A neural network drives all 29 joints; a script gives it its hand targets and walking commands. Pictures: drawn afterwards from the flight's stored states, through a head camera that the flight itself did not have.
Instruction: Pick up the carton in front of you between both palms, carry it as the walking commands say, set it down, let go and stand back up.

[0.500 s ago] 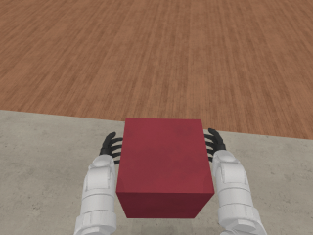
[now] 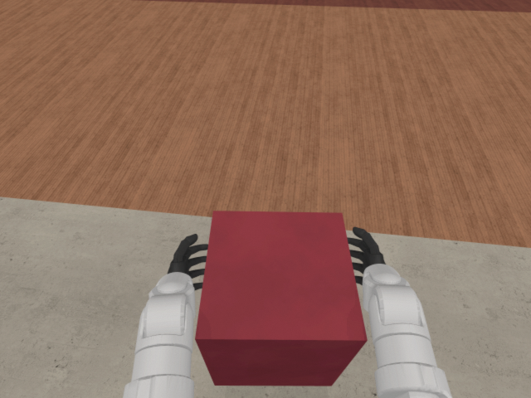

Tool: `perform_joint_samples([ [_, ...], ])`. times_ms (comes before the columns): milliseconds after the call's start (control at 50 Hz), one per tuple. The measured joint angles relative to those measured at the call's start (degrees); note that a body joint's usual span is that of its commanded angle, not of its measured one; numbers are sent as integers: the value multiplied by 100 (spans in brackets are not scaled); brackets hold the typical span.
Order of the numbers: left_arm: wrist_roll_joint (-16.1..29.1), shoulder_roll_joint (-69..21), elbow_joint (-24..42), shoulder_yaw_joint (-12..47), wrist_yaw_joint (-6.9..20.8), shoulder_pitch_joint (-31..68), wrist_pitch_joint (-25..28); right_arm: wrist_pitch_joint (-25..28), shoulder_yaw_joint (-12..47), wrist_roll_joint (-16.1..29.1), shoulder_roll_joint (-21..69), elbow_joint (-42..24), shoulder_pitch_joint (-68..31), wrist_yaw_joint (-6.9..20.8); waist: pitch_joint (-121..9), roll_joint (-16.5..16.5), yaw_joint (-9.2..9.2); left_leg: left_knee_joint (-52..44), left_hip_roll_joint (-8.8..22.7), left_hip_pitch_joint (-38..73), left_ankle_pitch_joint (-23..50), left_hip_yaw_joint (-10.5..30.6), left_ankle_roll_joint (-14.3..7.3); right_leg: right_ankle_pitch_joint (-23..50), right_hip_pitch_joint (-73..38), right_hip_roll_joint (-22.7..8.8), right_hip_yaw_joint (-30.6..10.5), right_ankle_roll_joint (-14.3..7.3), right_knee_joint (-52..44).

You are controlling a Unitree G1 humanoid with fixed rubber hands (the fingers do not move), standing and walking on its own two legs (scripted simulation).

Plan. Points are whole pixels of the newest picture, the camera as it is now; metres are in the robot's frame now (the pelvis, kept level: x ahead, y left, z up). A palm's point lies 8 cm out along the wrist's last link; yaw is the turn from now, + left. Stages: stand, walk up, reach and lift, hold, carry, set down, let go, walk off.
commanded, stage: reach and lift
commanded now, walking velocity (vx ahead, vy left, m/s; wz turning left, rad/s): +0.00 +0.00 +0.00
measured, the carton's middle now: (275, 303) +0.28 +0.00 -0.04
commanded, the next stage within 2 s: hold in 0.04 s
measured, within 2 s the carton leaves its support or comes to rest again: neither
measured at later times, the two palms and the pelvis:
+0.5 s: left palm (177, 283) +0.27 +0.15 +0.05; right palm (378, 276) +0.27 -0.15 +0.05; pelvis -0.02 +0.00 +0.00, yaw +0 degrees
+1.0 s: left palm (178, 280) +0.28 +0.15 +0.05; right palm (377, 272) +0.28 -0.15 +0.05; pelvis -0.01 +0.00 +0.00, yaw +0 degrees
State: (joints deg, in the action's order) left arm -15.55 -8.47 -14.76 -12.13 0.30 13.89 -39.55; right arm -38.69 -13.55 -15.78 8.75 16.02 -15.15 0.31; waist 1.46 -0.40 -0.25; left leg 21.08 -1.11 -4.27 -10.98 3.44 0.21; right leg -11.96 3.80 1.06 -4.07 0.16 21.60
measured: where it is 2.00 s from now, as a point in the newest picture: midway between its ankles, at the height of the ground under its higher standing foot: (280, 390)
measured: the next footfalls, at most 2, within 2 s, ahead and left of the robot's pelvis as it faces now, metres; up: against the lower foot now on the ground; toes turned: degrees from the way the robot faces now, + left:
left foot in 1.54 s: +0.21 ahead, +0.10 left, +0.00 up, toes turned +9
right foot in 1.92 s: +0.51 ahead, -0.14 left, +0.00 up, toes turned -14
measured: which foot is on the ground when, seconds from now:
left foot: down 0.00-1.00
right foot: down 0.00-1.00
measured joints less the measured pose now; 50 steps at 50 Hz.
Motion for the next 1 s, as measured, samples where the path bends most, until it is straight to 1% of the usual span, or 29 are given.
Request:
perform_joint_samples([
  [80,22,1,81,13,-1,-4,-65,-71,19,22,-1,-86,3,-4,15,3,2,-5,1,28,12,5,2,9,-27,2,3,-1,-2],
  [180,121,29,433,154,-30,-143,-253,-270,177,123,-29,-430,128,-36,-14,7,23,-107,6,149,67,9,7,65,-149,0,3,-1,-104],
  [300,44,2,298,69,10,-4,-431,-446,64,47,-5,-328,16,4,26,1,15,-62,6,218,68,-4,2,66,-210,4,-8,-2,-52],
  [620,-12,-64,116,-175,37,280,-371,-376,-199,-44,67,-146,-268,46,120,1,23,111,-15,81,50,-3,-3,41,-72,-4,-10,11,127],
  [1000,21,1,387,86,31,-1,-460,-461,74,10,-2,-398,4,42,78,2,13,-56,-1,210,48,1,-1,49,-206,0,-13,3,-53],
])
